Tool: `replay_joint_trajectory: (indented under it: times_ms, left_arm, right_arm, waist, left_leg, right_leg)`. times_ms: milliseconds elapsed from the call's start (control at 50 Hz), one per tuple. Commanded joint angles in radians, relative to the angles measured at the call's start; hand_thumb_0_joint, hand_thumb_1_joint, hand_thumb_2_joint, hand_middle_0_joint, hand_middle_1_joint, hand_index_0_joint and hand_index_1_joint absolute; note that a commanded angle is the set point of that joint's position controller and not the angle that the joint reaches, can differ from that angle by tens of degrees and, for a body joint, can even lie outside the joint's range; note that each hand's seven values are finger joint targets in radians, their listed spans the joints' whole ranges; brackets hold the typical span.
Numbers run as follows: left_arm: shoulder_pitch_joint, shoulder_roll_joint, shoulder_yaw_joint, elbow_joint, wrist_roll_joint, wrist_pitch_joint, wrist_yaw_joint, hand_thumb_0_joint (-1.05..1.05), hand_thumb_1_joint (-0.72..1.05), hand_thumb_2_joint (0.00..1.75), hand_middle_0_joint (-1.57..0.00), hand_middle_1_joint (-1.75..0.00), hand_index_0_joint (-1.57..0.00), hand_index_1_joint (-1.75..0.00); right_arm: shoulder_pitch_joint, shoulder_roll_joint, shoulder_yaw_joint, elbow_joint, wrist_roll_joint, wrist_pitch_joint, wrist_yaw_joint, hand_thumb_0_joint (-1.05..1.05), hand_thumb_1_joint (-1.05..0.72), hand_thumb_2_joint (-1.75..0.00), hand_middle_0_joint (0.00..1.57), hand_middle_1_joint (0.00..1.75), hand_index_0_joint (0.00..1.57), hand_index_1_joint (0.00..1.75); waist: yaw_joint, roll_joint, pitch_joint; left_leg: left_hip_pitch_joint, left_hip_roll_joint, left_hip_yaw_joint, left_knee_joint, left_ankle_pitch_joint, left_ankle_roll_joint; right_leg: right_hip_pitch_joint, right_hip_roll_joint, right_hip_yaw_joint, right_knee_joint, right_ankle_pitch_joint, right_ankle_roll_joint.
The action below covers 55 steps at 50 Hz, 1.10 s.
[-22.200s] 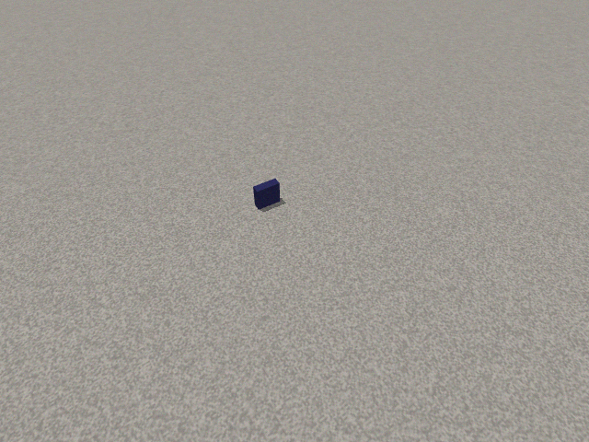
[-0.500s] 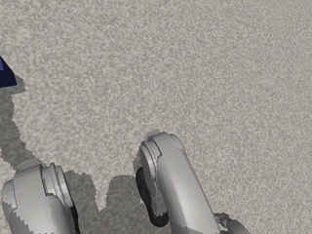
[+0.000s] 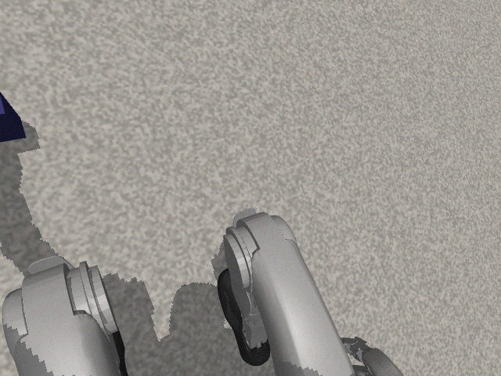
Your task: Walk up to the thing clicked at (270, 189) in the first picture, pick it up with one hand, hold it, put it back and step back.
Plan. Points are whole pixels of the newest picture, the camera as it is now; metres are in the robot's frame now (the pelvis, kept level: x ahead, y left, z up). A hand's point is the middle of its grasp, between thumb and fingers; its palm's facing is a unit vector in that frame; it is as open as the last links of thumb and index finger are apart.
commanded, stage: approach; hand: left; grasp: from above
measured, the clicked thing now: out of the picture +0.54 +0.32 -0.27
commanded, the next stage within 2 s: close in in 0.62 s
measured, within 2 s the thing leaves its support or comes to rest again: neither
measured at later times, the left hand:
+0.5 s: hand out of the picture +0.54 +0.29 -0.14, palm faces -0.45 -0.07 -0.89, open 13.7 cm
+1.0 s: hand out of the picture +0.53 +0.31 -0.17, palm faces -0.47 -0.08 -0.88, open 12.8 cm
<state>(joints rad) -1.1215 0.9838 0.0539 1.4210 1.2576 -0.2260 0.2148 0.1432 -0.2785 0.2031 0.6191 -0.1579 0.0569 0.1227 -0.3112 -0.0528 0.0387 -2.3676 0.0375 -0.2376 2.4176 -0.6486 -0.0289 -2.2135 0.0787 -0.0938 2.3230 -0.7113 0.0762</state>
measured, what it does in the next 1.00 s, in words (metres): stands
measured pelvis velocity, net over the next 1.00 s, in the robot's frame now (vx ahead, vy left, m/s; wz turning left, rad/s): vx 0.00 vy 0.00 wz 0.00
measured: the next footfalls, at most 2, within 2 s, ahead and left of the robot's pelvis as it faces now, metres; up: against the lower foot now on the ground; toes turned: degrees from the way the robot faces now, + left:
none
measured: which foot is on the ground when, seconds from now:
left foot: down 0.00-1.00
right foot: down 0.00-1.00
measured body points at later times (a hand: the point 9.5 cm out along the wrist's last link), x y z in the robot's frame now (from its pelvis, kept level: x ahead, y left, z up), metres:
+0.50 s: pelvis +0.00 +0.00 +0.00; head +0.26 +0.08 +0.36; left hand +0.56 +0.29 -0.09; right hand +0.02 -0.26 -0.08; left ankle +0.07 +0.14 -0.29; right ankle +0.10 -0.13 -0.29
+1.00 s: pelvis +0.00 +0.00 +0.00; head +0.27 +0.09 +0.34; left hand +0.55 +0.31 -0.12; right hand +0.04 -0.26 -0.09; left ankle +0.07 +0.14 -0.29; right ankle +0.10 -0.13 -0.29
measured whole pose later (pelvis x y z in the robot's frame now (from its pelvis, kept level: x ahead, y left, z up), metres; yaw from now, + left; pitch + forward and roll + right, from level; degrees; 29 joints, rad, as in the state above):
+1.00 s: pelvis +0.00 +0.00 +0.00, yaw +0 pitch +33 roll -11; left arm -1.23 0.95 -0.03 1.49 1.23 -0.12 0.20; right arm 0.15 -0.28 0.24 0.59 -0.16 0.05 0.10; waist -0.37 -0.06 0.06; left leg -2.38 0.04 -0.24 2.43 -0.65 -0.04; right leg -2.24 0.08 -0.10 2.33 -0.70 0.07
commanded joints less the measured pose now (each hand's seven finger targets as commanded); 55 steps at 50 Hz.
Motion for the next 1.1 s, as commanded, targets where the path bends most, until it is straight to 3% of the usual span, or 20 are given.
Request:
replay_joint_trajectory:
  times_ms: [0,80,160,240,300,420,520,540,580,640,700,740,780,840,900,980,1080]
  left_arm:
    - [-0.334,0.210,0.005,-0.142,-0.022,0.005,0.029,0.00,-0.48,0.92,-0.11,-1.03,-0.13,-1.01]
    - [-0.440,0.155,-0.039,-0.224,-0.024,-0.005,0.026,0.00,-0.51,0.96,-0.10,-1.04,-0.11,-1.03]
    - [-0.487,0.095,-0.079,-0.190,-0.023,0.017,0.051,0.00,-0.52,0.97,-0.08,-1.07,-0.10,-1.05]
    - [-0.548,0.149,-0.052,-0.143,0.005,0.073,0.082,0.00,-0.52,0.99,-0.11,-1.05,-0.11,-1.04]
    - [-0.509,0.153,-0.053,-0.091,0.019,0.129,0.079,0.00,-0.49,0.98,-0.13,-1.04,-0.13,-1.03]
    - [-0.401,0.160,-0.050,-0.016,-0.032,0.191,0.009,0.00,-0.46,0.94,-0.14,-1.01,-0.15,-1.00]
    - [-0.389,0.143,-0.061,-0.071,-0.074,0.143,-0.038,0.00,-0.43,0.92,-0.14,-1.04,-0.17,-1.01]
    - [-0.421,0.166,-0.052,-0.123,-0.076,0.123,-0.038,0.00,-0.43,0.93,-0.15,-1.03,-0.17,-1.01]
    - [-0.448,0.178,-0.042,-0.149,-0.066,0.090,-0.029,0.00,-0.41,0.96,-0.16,-1.06,-0.18,-1.04]
    - [-0.495,0.202,-0.024,-0.201,-0.047,0.053,0.014,0.00,-0.41,0.97,-0.15,-1.08,-0.18,-1.05]
    - [-0.531,0.208,-0.022,-0.207,-0.029,0.053,0.052,0.00,-0.46,1.05,-0.11,-1.13,-0.13,-1.11]
    - [-0.489,0.168,-0.043,-0.149,-0.017,0.072,0.058,0.00,-0.49,1.01,-0.11,-1.07,-0.13,-1.06]
    - [-0.474,0.142,-0.063,-0.092,-0.019,0.088,0.053,0.00,-0.45,1.05,-0.15,-1.08,-0.16,-1.07]
    - [-0.462,0.161,-0.065,-0.089,-0.023,0.103,0.042,0.00,-0.38,1.07,-0.19,-1.09,-0.20,-1.08]
    - [-0.420,0.139,-0.079,-0.057,-0.035,0.114,0.019,0.00,-0.39,1.04,-0.16,-1.11,-0.19,-1.08]
    - [-0.428,0.179,-0.058,-0.108,-0.039,0.100,0.020,0.00,-0.38,1.04,-0.17,-1.12,-0.19,-1.09]
    - [-0.431,0.176,-0.053,-0.100,-0.039,0.080,0.039,0.00,-0.46,1.06,-0.11,-1.11,-0.12,-1.09]
  right_arm:
    - [0.222,-0.274,-0.085,0.009,0.003,0.003,-0.017,0.00,-0.91,-0.90,0.20,0.30,0.20,0.30]
    - [0.231,-0.280,-0.090,0.018,0.004,-0.002,-0.020,0.00,-0.91,-0.90,0.20,0.30,0.20,0.30]
    - [0.246,-0.275,-0.087,0.027,0.004,-0.007,-0.022,0.00,-0.91,-0.90,0.20,0.30,0.20,0.30]
    - [0.251,-0.280,-0.076,0.015,0.004,-0.003,-0.024,0.00,-0.91,-0.90,0.20,0.30,0.20,0.30]
    - [0.245,-0.276,-0.069,-0.010,0.011,0.007,-0.023,0.00,-0.91,-0.90,0.20,0.30,0.20,0.30]
    - [0.228,-0.273,-0.049,-0.045,0.030,0.022,-0.034,0.00,-0.91,-0.90,0.20,0.30,0.20,0.30]
    - [0.237,-0.277,-0.038,-0.050,0.026,0.017,-0.039,0.00,-0.91,-0.89,0.20,0.30,0.20,0.30]
    - [0.242,-0.279,-0.039,-0.048,0.025,0.016,-0.042,0.00,-0.91,-0.89,0.20,0.30,0.20,0.30]
    - [0.245,-0.287,-0.042,-0.045,0.017,0.012,-0.047,0.00,-0.91,-0.90,0.20,0.30,0.20,0.30]
    - [0.250,-0.280,-0.039,-0.033,0.008,0.005,-0.047,0.00,-0.91,-0.90,0.20,0.30,0.20,0.30]
    - [0.257,-0.282,-0.043,-0.016,0.006,-0.002,-0.044,0.00,-0.91,-0.90,0.20,0.30,0.20,0.30]
    - [0.264,-0.277,-0.048,-0.005,0.002,-0.006,-0.040,0.00,-0.91,-0.90,0.20,0.30,0.20,0.30]
    - [0.262,-0.276,-0.046,0.005,0.000,-0.005,-0.036,0.00,-0.91,-0.90,0.20,0.30,0.20,0.30]
    - [0.263,-0.279,-0.039,0.001,-0.002,-0.001,-0.032,0.00,-0.91,-0.90,0.20,0.30,0.20,0.30]
    - [0.253,-0.284,-0.041,-0.002,-0.002,0.002,-0.033,0.00,-0.91,-0.90,0.20,0.30,0.20,0.30]
    - [0.236,-0.294,-0.038,-0.019,0.000,0.003,-0.037,0.00,-0.91,-0.90,0.20,0.30,0.20,0.30]
    - [0.228,-0.298,-0.029,-0.030,-0.005,-0.003,-0.037,0.00,-0.90,-0.90,0.20,0.30,0.20,0.30]
  waist:
    - [-0.032,0.418,-0.670]
    - [-0.062,0.486,-0.709]
    - [-0.088,0.490,-0.697]
    - [-0.076,0.549,-0.710]
    - [-0.066,0.521,-0.749]
    - [-0.066,0.402,-0.665]
    - [-0.089,0.334,-0.622]
    - [-0.082,0.352,-0.659]
    - [-0.092,0.382,-0.652]
    - [-0.082,0.461,-0.726]
    - [-0.079,0.542,-0.769]
    - [-0.087,0.511,-0.737]
    - [-0.093,0.473,-0.675]
    - [-0.083,0.450,-0.699]
    - [-0.088,0.426,-0.679]
    - [-0.088,0.448,-0.666]
    - [-0.107,0.458,-0.659]
  left_leg:
    - [0.552,0.007,0.131,-0.213,0.159,0.054]
    - [0.629,0.013,0.115,-0.222,0.174,0.043]
    - [0.634,0.013,0.118,-0.219,0.194,0.044]
    - [0.639,0.011,0.122,-0.244,0.186,0.036]
    - [0.627,0.009,0.139,-0.237,0.209,0.045]
    - [0.478,0.007,0.144,-0.245,0.150,0.065]
    - [0.421,0.004,0.135,-0.218,0.122,0.066]
    - [0.451,0.006,0.134,-0.217,0.128,0.063]
    - [0.472,0.005,0.131,-0.205,0.121,0.054]
    - [0.527,0.006,0.133,-0.205,0.133,0.046]
    - [0.607,0.010,0.131,-0.212,0.180,0.041]
    - [0.595,0.010,0.135,-0.202,0.188,0.046]
    - [0.536,0.011,0.136,-0.196,0.162,0.052]
    - [0.512,0.011,0.139,-0.194,0.175,0.055]
    - [0.536,0.013,0.130,-0.192,0.197,0.057]
    - [0.554,0.011,0.127,-0.198,0.205,0.050]
    - [0.575,0.015,0.115,-0.185,0.227,0.049]
  right_leg:
    - [0.301,0.016,-0.107,-0.241,0.264,-0.092]
    - [0.265,0.014,-0.121,-0.226,0.278,-0.098]
    - [0.253,0.016,-0.123,-0.231,0.306,-0.097]
    - [0.238,0.015,-0.124,-0.215,0.297,-0.108]
    - [0.285,0.021,-0.108,-0.231,0.316,-0.106]
    - [0.343,0.023,-0.092,-0.252,0.268,-0.097]
    - [0.364,0.023,-0.093,-0.258,0.230,-0.095]
    - [0.372,0.024,-0.092,-0.253,0.235,-0.096]
    - [0.339,0.022,-0.097,-0.250,0.219,-0.103]
    - [0.354,0.022,-0.100,-0.238,0.245,-0.097]
    - [0.323,0.021,-0.113,-0.221,0.291,-0.100]
    - [0.316,0.020,-0.110,-0.224,0.301,-0.098]
    - [0.301,0.023,-0.108,-0.232,0.286,-0.096]
    - [0.360,0.023,-0.102,-0.234,0.301,-0.091]
    - [0.342,0.024,-0.115,-0.228,0.313,-0.090]
    - [0.338,0.020,-0.121,-0.226,0.310,-0.096]
    - [0.316,0.021,-0.128,-0.218,0.325,-0.096]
